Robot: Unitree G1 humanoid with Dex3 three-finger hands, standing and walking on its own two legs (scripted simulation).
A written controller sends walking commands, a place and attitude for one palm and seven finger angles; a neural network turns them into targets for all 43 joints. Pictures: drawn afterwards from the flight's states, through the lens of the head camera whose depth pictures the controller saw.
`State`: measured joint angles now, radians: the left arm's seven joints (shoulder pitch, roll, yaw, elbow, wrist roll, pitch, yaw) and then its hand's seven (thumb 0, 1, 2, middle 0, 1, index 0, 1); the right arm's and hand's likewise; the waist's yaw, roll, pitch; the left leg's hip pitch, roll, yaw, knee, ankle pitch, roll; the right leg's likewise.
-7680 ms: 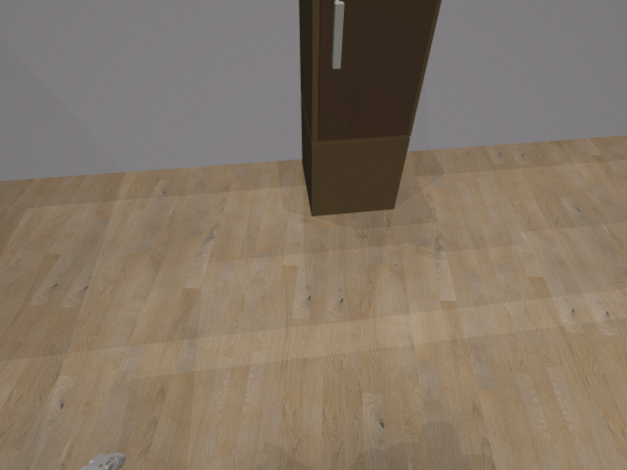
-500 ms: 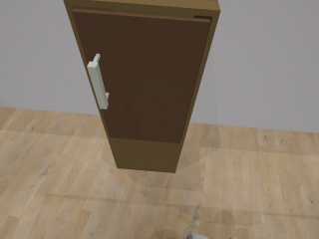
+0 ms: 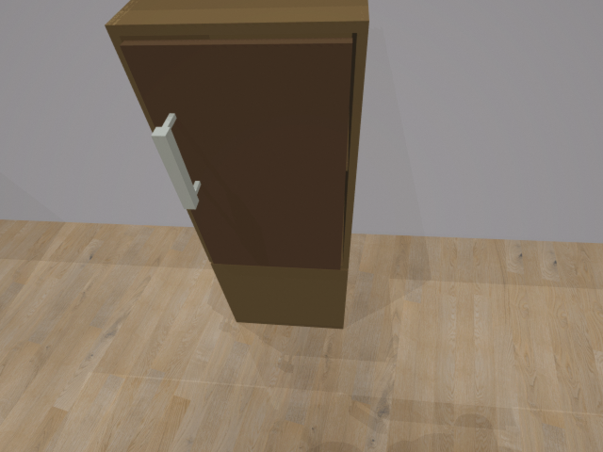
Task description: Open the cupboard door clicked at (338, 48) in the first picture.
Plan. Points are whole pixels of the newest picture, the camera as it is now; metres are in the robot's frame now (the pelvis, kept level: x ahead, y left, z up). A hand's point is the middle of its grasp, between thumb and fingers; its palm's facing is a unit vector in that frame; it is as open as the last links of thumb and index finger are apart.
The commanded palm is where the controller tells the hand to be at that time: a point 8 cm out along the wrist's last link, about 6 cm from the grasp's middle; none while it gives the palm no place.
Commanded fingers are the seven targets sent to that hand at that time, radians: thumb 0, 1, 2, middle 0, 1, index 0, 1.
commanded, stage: come to a stop and stand still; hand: left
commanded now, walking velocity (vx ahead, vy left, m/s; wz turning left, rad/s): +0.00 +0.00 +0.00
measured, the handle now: (181, 163) +0.57 +0.28 +0.03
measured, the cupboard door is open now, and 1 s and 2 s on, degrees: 0 0 0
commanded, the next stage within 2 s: look again from close up in 0.58 s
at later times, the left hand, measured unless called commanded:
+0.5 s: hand out of the picture +0.01 +0.22 -0.18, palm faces +0.01 -0.98 -0.19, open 7.3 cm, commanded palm none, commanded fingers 0.00 0.90 0.90 -0.20 -0.30 -0.20 -0.30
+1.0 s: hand out of the picture +0.01 +0.24 -0.18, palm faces +0.00 -0.98 -0.22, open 7.4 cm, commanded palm none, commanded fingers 0.00 0.90 0.90 -0.20 -0.30 -0.20 -0.30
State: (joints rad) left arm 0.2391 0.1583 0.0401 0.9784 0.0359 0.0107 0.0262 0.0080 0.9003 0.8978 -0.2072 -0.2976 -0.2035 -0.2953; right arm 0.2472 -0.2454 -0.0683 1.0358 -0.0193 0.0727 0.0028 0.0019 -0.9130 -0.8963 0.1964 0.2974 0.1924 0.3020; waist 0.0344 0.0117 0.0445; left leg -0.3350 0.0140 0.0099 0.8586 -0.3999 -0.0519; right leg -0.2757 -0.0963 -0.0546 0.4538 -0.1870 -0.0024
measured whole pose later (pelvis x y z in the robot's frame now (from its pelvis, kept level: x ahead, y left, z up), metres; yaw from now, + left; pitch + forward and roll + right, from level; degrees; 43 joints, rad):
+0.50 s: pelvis +0.00 +0.05 -0.01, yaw -1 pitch -1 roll +0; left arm 0.25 0.15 0.01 1.14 0.01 0.01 0.03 0.02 0.92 0.90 -0.20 -0.30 -0.20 -0.29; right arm 0.24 -0.15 -0.01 1.13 -0.01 -0.01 -0.04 0.01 -0.94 -0.90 0.20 0.30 0.20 0.30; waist 0.01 0.00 0.04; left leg -0.11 0.00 0.04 0.42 -0.31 0.01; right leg -0.19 -0.04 -0.04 0.46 -0.25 0.02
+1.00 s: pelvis +0.00 +0.06 -0.01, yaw -1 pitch -1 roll +0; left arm 0.26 0.15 -0.01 1.11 0.01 0.00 0.03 0.01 0.91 0.90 -0.20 -0.30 -0.20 -0.29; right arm 0.31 -0.16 0.02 1.07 -0.02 -0.02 -0.03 0.01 -0.93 -0.90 0.20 0.30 0.20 0.30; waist 0.00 0.03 0.04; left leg -0.14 -0.01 0.05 0.50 -0.35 0.03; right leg -0.23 -0.06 -0.03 0.54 -0.29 0.03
